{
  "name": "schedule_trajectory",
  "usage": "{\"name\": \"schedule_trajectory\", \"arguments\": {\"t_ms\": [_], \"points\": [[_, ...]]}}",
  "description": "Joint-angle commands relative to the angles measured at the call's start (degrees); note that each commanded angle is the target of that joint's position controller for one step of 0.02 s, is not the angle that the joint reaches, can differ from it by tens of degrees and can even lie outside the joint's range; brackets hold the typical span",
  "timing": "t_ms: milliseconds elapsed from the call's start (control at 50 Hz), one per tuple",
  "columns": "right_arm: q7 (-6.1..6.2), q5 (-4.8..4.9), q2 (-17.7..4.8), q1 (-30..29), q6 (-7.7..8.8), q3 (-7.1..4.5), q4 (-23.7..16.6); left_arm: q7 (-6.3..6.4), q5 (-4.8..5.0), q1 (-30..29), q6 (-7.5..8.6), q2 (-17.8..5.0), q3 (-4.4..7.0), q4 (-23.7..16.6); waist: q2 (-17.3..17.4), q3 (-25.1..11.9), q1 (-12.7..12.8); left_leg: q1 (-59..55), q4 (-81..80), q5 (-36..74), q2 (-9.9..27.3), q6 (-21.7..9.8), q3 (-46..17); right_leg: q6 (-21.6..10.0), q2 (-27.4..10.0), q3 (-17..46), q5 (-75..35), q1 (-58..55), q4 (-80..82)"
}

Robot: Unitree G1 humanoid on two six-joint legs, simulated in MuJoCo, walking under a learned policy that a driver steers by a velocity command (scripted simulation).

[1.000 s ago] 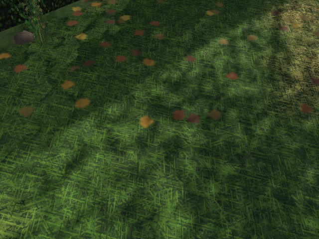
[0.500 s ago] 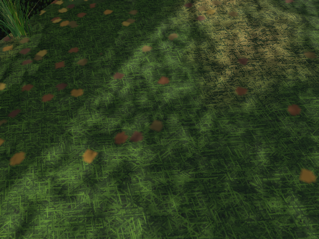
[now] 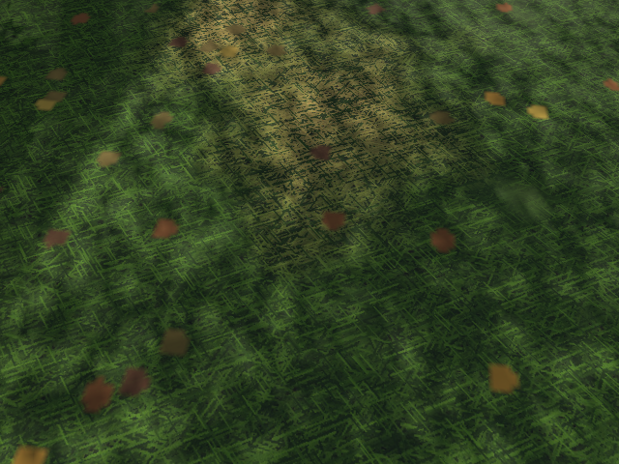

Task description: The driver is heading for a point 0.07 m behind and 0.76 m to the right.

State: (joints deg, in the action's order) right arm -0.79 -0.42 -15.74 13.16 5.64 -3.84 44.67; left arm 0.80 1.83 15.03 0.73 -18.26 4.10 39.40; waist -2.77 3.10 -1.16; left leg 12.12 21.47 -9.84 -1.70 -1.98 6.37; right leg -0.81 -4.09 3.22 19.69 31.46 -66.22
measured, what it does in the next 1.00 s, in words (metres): walks ahead, turning right: right foot, then left foot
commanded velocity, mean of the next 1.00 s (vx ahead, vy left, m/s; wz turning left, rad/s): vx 0.42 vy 0.00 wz -0.60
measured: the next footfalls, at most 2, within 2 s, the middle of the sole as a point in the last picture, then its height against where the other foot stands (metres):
right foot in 0.30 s outside the picture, level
left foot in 0.78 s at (355, 379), level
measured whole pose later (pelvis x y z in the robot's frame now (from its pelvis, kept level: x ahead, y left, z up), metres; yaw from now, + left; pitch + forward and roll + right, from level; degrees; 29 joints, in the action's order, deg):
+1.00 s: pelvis +0.51 -0.12 +0.00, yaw -36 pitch +1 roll +1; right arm 0.1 -0.4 -15.1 10.2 3.6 -2.9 42.4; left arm 1.4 0.9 15.6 -1.3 -18.7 4.3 37.4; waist -1.3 2.5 -0.3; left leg 17.2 23.1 -7.3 -0.3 -2.4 4.9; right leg 1.2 -2.7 2.2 21.7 31.9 -63.7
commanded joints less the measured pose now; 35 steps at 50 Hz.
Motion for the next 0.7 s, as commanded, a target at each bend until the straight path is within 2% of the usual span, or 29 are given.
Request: {"name": "schedule_trajectory", "arguments": {"t_ms": [20,80,120,180,220,260,280,300,320,340,360,380,400,420,440,480,520,560,600,640,700], "points": [[0.31,0.42,-8.16,-2.31,1.47,-2.15,-2.62,-0.17,-0.54,0.00,-0.06,-1.97,0.38,-4.87,6.71,-0.64,0.90,-3.33,-15.09,2.24,18.53,-10.77,-13.50,0.62,-4.65,3.25,-4.69,7.19,4.24],[0.42,0.32,-9.33,-2.57,1.05,-2.44,-2.16,-1.14,-0.54,-2.85,0.53,-1.77,0.12,-5.34,5.71,-0.13,0.23,-5.12,-15.37,7.25,16.80,-9.59,-6.02,0.86,-4.29,1.80,-14.51,7.21,12.90],[0.54,0.54,-10.08,-1.61,0.55,-2.55,-1.70,-1.98,-0.58,-6.89,1.02,-1.19,-0.23,-6.19,5.13,0.79,-1.37,-5.86,-14.93,9.46,15.68,-8.26,-1.52,0.56,-3.39,-0.79,-19.41,5.30,19.85],[0.52,1.34,-11.78,1.29,-0.44,-3.00,-0.61,-3.04,-0.35,-11.81,1.07,-1.10,-0.39,-8.16,5.04,2.17,-3.14,-9.99,-14.18,10.06,16.77,-6.92,1.34,-0.59,-2.41,-3.38,-19.94,4.42,26.51],[0.46,2.13,-13.01,2.20,-1.31,-3.41,-0.07,-3.55,-0.44,-13.09,0.91,-2.08,0.01,-9.33,5.37,2.53,-2.74,-13.91,-11.61,15.49,17.95,-6.06,2.65,-2.16,-1.16,-4.89,-15.99,4.01,29.15],[0.65,2.81,-14.76,1.94,-2.20,-3.91,-0.17,-3.61,-0.83,-9.57,0.54,-4.49,1.35,-9.39,6.99,-1.02,0.39,-16.61,-2.36,34.89,17.92,-4.78,4.84,-4.55,2.81,-8.10,-9.80,-2.68,30.16],[0.76,3.17,-14.79,1.11,-2.75,-3.86,-0.41,-3.40,-0.78,-2.32,0.33,-6.58,2.72,-7.68,6.71,-5.00,4.90,-14.92,8.13,42.04,16.64,-3.57,6.74,-6.32,5.78,-9.86,-10.04,-12.27,32.41],[1.06,2.62,-12.73,1.84,-2.85,-2.98,-0.76,-2.60,-0.45,8.47,-0.16,-10.39,4.91,-4.56,4.84,-10.56,9.91,-6.72,22.63,38.57,14.36,-1.37,7.90,-8.54,7.77,-8.55,-11.76,-28.49,33.88],[1.01,-0.39,-5.73,4.62,-2.50,-0.71,-2.82,-1.42,0.27,12.51,-0.59,-16.47,6.22,-3.58,-9.15,-13.92,7.61,13.97,43.39,-2.03,8.55,2.04,7.83,-14.32,-5.45,14.25,-9.47,-45.03,36.00],[0.64,0.09,-4.29,4.91,-0.60,0.61,-5.65,-2.11,-0.01,10.22,0.80,-18.08,5.61,-6.68,-12.92,-24.22,4.74,28.52,57.17,-26.13,-0.83,3.43,-6.12,-24.18,-15.08,46.09,6.37,-54.16,47.12],[0.13,2.46,-10.59,-2.34,0.78,-0.85,-6.64,-2.81,-0.39,9.26,2.06,-12.16,3.96,-6.55,-4.00,-19.77,8.19,34.75,58.77,-21.00,2.55,2.40,-11.54,-20.44,-14.46,41.72,6.76,-51.93,51.10],[-0.08,3.14,-10.42,-4.44,1.73,-0.67,-7.50,-2.84,-0.69,7.72,2.81,-10.42,3.29,-5.88,-3.39,-12.80,6.88,35.68,55.06,-15.64,4.71,1.10,-10.76,-18.42,-12.51,33.59,2.37,-44.97,50.90],[0.40,1.86,-9.53,-4.11,2.09,-0.49,-6.54,-2.71,-0.69,3.87,3.04,-8.87,2.76,-6.09,1.35,-9.34,4.15,32.14,50.07,-11.46,7.24,1.13,-11.02,-16.43,-9.91,27.29,-4.19,-37.13,50.27],[0.60,0.64,-9.92,-3.49,1.90,-0.82,-6.03,-2.45,-1.07,0.85,3.08,-7.22,2.15,-6.70,0.75,-7.42,2.12,28.24,45.59,-8.75,8.58,1.54,-11.35,-15.58,-7.86,22.67,-10.66,-31.20,50.72],[0.39,0.39,-10.01,-2.72,1.31,-0.97,-5.75,-2.12,-1.69,-0.78,3.06,-6.61,1.78,-7.45,-0.52,-6.87,0.76,25.15,44.13,-6.93,9.08,1.96,-11.46,-15.47,-6.69,20.72,-14.09,-27.47,51.92],[0.25,-0.22,-8.64,-2.41,0.26,-0.73,-5.41,-1.48,-1.53,-0.95,3.36,-6.93,1.83,-7.04,0.05,-6.35,0.10,23.26,40.11,-5.12,8.53,3.71,-10.27,-16.25,-5.76,17.64,-20.94,-23.56,53.03],[0.33,-0.51,-7.18,-5.35,-0.42,-0.27,-6.20,-0.67,-1.32,0.58,3.38,-7.93,2.08,-6.00,0.82,-4.52,0.71,23.78,33.61,-0.45,7.45,5.44,-9.51,-15.90,-4.27,14.51,-22.78,-20.77,53.62],[0.23,-0.39,-5.82,-10.01,-0.49,0.34,-7.36,-0.07,-1.09,2.04,3.11,-8.31,2.18,-4.99,-0.03,-2.88,2.33,23.11,24.23,7.02,6.03,6.37,-9.42,-14.22,-2.32,12.32,-20.10,-19.25,53.47],[-0.05,-0.43,-5.03,-14.15,-0.23,0.73,-8.38,0.40,-1.07,2.83,2.52,-8.84,2.40,-4.07,-1.07,-1.36,3.58,19.18,15.51,12.58,3.31,6.48,-8.55,-12.07,-0.23,10.20,-23.86,-16.65,51.30],[-0.50,-0.21,-5.36,-16.28,0.14,0.62,-9.30,0.70,-0.89,5.15,1.81,-9.54,2.79,-2.65,-1.69,-2.24,4.64,15.19,11.52,16.51,0.91,5.94,-8.13,-10.40,-0.23,11.15,-26.61,-16.32,48.83],[-0.94,0.03,-7.46,-15.12,0.25,-0.37,-9.35,1.33,-0.61,5.26,0.78,-8.32,2.72,-2.03,-3.18,-3.87,3.52,13.50,7.66,13.59,0.15,4.17,-10.82,-8.60,-1.47,16.35,-26.04,-21.12,42.04]]}}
